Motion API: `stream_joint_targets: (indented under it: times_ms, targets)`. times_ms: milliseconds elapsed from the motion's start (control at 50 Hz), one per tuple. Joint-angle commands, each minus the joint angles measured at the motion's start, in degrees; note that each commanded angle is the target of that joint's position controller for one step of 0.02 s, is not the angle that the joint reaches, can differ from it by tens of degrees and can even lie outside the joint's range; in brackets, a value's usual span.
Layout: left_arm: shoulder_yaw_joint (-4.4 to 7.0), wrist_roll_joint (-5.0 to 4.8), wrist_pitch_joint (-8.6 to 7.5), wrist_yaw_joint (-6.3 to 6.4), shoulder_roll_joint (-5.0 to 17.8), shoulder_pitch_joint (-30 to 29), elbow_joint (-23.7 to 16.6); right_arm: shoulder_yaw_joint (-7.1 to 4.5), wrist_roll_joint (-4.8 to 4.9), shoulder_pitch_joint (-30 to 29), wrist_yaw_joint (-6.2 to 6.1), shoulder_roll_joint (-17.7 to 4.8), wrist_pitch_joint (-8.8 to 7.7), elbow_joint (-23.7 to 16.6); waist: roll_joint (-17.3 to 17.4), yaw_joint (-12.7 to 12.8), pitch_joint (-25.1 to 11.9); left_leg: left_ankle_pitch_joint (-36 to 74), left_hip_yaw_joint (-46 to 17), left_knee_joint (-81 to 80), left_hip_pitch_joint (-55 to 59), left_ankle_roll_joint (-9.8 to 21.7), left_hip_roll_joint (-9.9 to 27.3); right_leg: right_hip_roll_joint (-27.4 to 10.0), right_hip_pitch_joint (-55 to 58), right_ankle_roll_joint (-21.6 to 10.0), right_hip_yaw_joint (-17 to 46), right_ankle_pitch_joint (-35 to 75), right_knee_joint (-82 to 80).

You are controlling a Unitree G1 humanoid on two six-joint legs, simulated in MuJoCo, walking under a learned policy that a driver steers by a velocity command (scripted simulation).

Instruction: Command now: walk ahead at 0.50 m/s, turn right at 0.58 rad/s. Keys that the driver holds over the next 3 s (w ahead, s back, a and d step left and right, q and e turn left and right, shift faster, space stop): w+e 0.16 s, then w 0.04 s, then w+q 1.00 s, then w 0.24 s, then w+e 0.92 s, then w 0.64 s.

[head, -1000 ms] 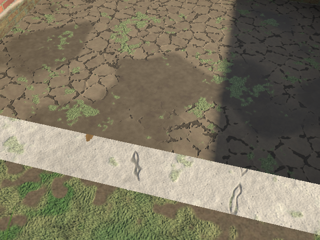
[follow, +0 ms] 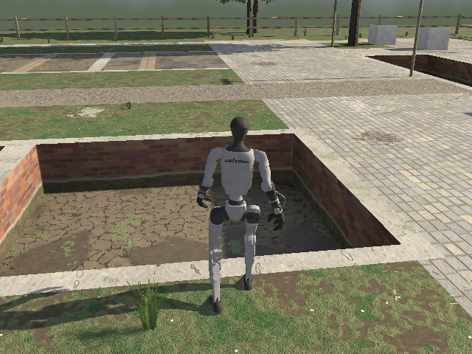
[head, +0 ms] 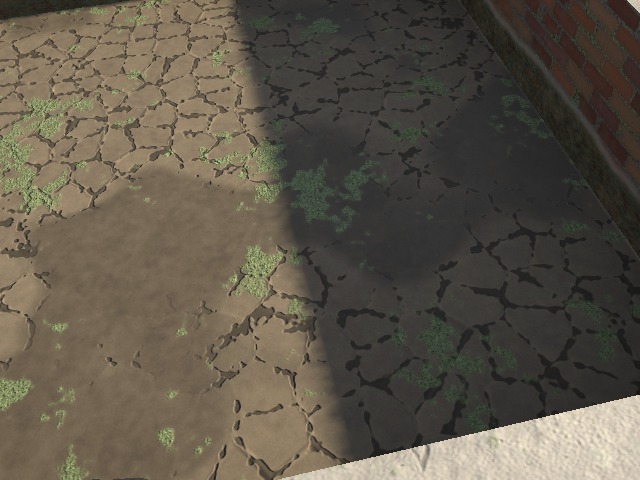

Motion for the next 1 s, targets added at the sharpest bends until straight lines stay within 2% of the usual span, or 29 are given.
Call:
stream_joint_targets:
  times_ms: [20,40,80,120,140,220,260,320,360,400,420,440,460,480,500,520,540,560,580,660,720,760,840,860,900,920,940,960,1000]
  targets:
    - [5.44,0.34,-0.28,0.55,19.34,19.92,0.33,0.51,-1.0,-1.26,0.29,-3.0,-2.34,-9.63,-19.79,6.69,-20.57,-6.68,-12.65,44.46,-36.22,-0.4,-8.64,-17.25,43.87,-18.72,46.81,-6.41,-20.72]
    - [6.24,1.24,0.42,0.8,17.16,17.34,-1.18,-0.13,-4.39,-6.55,0.01,-7.31,-1.0,-11.22,-10.19,11.27,-21.15,0.26,-15.83,44.12,-42.49,-0.52,-4.59,-16.81,43.18,-14.76,41.93,-9.74,-22.71]
    - [3.88,2.68,0.24,1.89,10.14,15.24,1.48,0.29,-3.78,-7.18,-0.44,-6.29,-0.53,-10.43,-3.25,6.97,-9.41,5.97,-14.81,37.99,-41.05,-0.08,-0.65,-12.9,29.83,-11.26,31.16,-8.34,-20.99]
    - [2.66,2.68,-0.68,1.91,7.08,11.45,1.29,0.89,-4.96,-6.8,-0.18,-4.05,1.85,-10.33,-3.83,3.08,-6.27,7.65,-15.1,30.88,-33.33,-0.82,0.64,-7.3,17.32,-8.48,25.85,-7.81,-22.16]
    - [2.34,2.63,-1.39,1.68,6.23,10.58,1.24,0.72,-4.66,-6.74,-0.15,-4.27,2.94,-10.08,-3.54,2.49,-5.66,9.18,-14.68,28.96,-31.9,-1.11,-0.1,-6.48,14.22,-8.37,24.78,-6.37,-22.59]
    - [2.47,1.88,-2.2,1.52,7.96,12.5,2.51,1.59,-3.38,-9.41,-0.29,-2.09,3.98,-9.81,-4.0,2.53,-3.39,17.2,-13.53,19.47,-30.41,-0.82,-0.79,-6.13,9.42,-9.14,22.7,-7.16,-24.23]
    - [2.12,1.86,-2.24,1.15,7.62,13.8,2.48,2.09,-3.55,-11.1,-0.31,-1.03,3.77,-9.66,-3.71,3.6,-3.39,21.54,-14.06,15.18,-30.76,0.27,-0.24,-6.93,10.98,-8.6,22.07,-6.85,-23.76]
    - [2.41,1.76,-1.66,1.53,9.1,17.52,4.22,1.81,-3.73,-14.7,0.43,-1.49,3.05,-10.21,-3.34,6.16,-2.2,20.96,-14.31,11.51,-31.05,1.55,-1.59,-7.54,14.85,-6.78,20.64,-4.14,-23.15]
    - [2.3,1.67,-1.46,1.68,8.73,17.52,5.04,1.87,-3.13,-15.06,0.98,-1.84,3.4,-10.67,-5.03,6.83,-0.66,16.61,-12.41,10.9,-28.73,1.93,-3.07,-7.1,14.31,-6.1,16.7,3.79,-20.44]
    - [2.15,2.36,-1.05,1.62,8.46,16.51,4.75,2.25,-2.08,-13.6,1.83,-0.63,3.69,-10.99,-6.22,6.87,-1.67,11.59,-10.5,8.83,-21.21,2.32,-5.72,-6.49,11.68,-4.8,13.31,6.04,-17.99]
    - [2.2,2.19,-1.01,1.92,8.32,15.28,4.93,2.65,-2.39,-11.01,2.0,-0.1,3.79,-10.42,-5.96,6.03,-1.99,12.51,-10.49,11.79,-16.94,3.15,-6.49,-8.12,9.34,-4.59,13.88,9.41,-16.55]
    - [2.45,2.43,-1.59,2.49,9.7,12.51,3.84,1.82,-2.24,-9.16,1.78,-2.35,3.84,-11.28,-4.15,3.58,0.45,9.9,-11.96,1.98,-14.56,4.25,-6.94,-7.78,8.18,-2.73,11.44,14.52,-13.81]
    - [2.4,2.04,-1.55,3.09,9.99,11.01,3.71,1.63,-2.97,-2.91,1.53,-1.5,3.91,-9.07,-3.69,1.23,-2.57,11.11,-11.52,-3.83,-7.02,5.36,-8.8,-6.84,9.94,-1.24,9.71,21.76,-6.58]
    - [2.0,1.45,-1.39,3.46,9.32,9.04,3.39,1.4,-3.44,5.18,1.16,-1.14,3.63,-7.25,0.59,-3.12,-5.45,16.18,-15.28,-10.71,0.51,7.29,-7.83,-3.77,8.61,0.87,5.59,25.53,8.43]
    - [0.64,1.47,-1.26,4.07,5.19,9.64,1.4,1.55,-3.02,5.71,0.8,-4.58,2.99,-9.4,13.05,-1.67,-9.64,35.63,-33.53,-12.77,6.61,10.42,6.43,2.99,2.64,4.11,0.28,-5.95,27.02]
    - [1.36,2.59,-0.67,4.1,7.49,9.59,-1.5,0.1,-0.52,4.79,1.25,-9.59,3.9,-8.3,17.86,1.29,-9.97,42.16,-50.65,-15.74,7.91,14.83,10.39,8.55,-11.44,5.85,4.79,-23.15,29.53]
    - [1.4,3.39,-0.68,4.45,9.1,7.75,-1.17,-0.39,0.1,1.71,1.12,-8.92,4.32,-9.88,13.72,0.66,-8.1,38.73,-52.1,-16.03,4.76,17.09,11.03,6.16,-14.15,6.89,7.79,-20.94,33.32]
    - [1.73,3.46,-0.77,4.55,10.35,4.28,-0.66,0.99,-0.3,-2.97,0.72,-5.17,3.88,-11.81,6.04,2.65,-3.5,51.1,-43.91,-14.13,-3.89,18.49,9.92,4.63,-12.01,8.35,6.71,-16.75,33.61]
    - [1.45,3.37,-0.77,4.71,9.39,3.32,-0.08,1.84,-0.78,-4.28,0.65,-3.07,3.43,-12.3,3.76,3.47,-4.28,55.76,-39.48,-14.49,-8.01,17.06,6.75,3.33,-7.7,9.4,5.87,-14.35,30.34]
    - [-0.55,4.46,1.69,4.26,4.4,0.03,-1.42,3.2,-2.08,-8.18,0.11,-1.58,2.64,-12.86,5.69,5.92,-9.0,67.47,-29.74,-13.19,-10.24,10.02,-2.34,3.91,3.28,11.81,4.07,-7.25,13.59]
    - [-1.31,4.66,2.28,3.27,3.86,-0.97,-0.68,3.38,-2.53,-9.97,-0.45,-2.09,4.18,-14.23,4.97,4.68,-11.68,58.21,-32.19,-14.05,-5.86,6.55,-2.38,3.85,3.71,11.18,4.68,-6.22,9.51]
    - [-2.14,4.94,2.09,2.89,2.47,-2.03,-0.86,3.53,-3.26,-11.4,-0.48,-1.3,5.2,-14.96,4.01,4.3,-11.62,60.47,-32.56,-14.29,-9.73,7.09,-2.79,3.74,7.3,11.4,3.5,-6.41,14.07]
    - [-2.77,3.97,0.64,2.47,3.16,-5.66,-2.52,2.55,-3.15,-13.26,-0.78,-2.76,6.56,-15.67,1.86,2.33,-9.56,49.5,-38.11,-14.2,-7.95,9.94,-2.07,3.18,8.32,9.68,4.79,-12.17,6.07]
    - [-2.55,3.08,-0.04,2.37,3.81,-5.43,-2.62,2.42,-2.98,-14.13,-0.79,-3.27,6.71,-16.04,1.05,2.48,-9.18,42.05,-40.22,-13.26,-4.16,10.75,-1.89,2.6,7.71,7.78,6.35,-12.31,-4.58]
    - [-3.16,4.03,-0.86,2.5,0.78,0.15,-0.7,2.66,-1.54,-16.4,-0.97,-2.23,6.8,-16.92,-1.03,3.67,-12.49,29.8,-38.68,-8.87,-13.77,9.13,-4.1,-0.33,26.86,4.6,5.94,2.62,-10.63]
    - [-2.42,4.37,-0.91,2.69,3.65,-3.08,-1.57,3.29,-0.86,-13.82,-0.53,0.66,6.49,-17.82,-10.59,0.64,-13.43,11.27,-31.22,-5.16,-24.68,6.16,-9.69,-6.31,35.66,0.89,11.63,15.53,-6.36]
    - [-2.29,4.19,-0.84,2.43,4.22,-4.03,-2.8,3.4,-1.34,-15.7,-0.45,0.24,6.27,-18.66,-15.49,3.72,-11.64,-0.29,-24.0,1.37,-29.46,4.37,-13.41,-13.41,33.73,-3.89,18.49,23.22,-9.72]
    - [-2.27,4.19,-0.89,2.28,4.53,-0.9,-2.88,2.61,-2.91,-19.08,-0.36,-1.93,6.31,-19.15,-12.47,6.94,-8.09,-1.66,-21.17,8.51,-29.93,2.88,-13.45,-16.8,28.11,-5.83,22.29,26.25,-13.99]
    - [-2.57,3.42,-1.67,2.45,4.31,-2.65,-3.38,1.86,-2.38,-21.88,0.32,-2.99,5.71,-19.72,-4.0,5.03,-7.47,3.21,-20.38,14.95,-27.18,0.83,-10.59,-16.84,21.85,-6.41,20.63,25.14,-15.36]
Next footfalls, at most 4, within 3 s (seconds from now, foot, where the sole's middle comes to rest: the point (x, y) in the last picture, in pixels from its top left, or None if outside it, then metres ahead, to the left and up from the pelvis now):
0.50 left None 0.31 0.07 -0.75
0.90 right None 0.32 -0.05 -0.75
1.16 left None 0.27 0.14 -0.75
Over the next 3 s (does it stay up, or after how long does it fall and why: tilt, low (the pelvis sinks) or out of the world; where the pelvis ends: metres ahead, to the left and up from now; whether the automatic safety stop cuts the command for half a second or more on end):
stays up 0.25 0.05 0.01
